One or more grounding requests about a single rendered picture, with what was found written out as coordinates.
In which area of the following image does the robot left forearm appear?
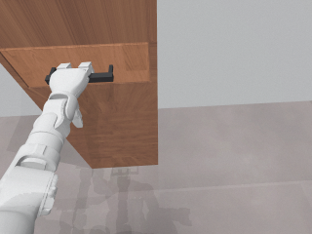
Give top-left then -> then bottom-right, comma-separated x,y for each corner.
0,91 -> 78,193

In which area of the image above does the cabinet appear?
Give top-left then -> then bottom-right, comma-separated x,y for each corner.
0,0 -> 159,169

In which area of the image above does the handle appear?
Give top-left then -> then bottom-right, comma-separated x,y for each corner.
45,64 -> 114,85

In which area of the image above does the drawer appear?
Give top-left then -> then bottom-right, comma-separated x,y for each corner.
0,42 -> 150,87

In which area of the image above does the left robot upper arm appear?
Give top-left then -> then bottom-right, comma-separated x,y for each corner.
0,166 -> 59,234

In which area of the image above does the left robot hand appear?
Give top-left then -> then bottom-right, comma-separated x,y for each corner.
49,61 -> 95,128

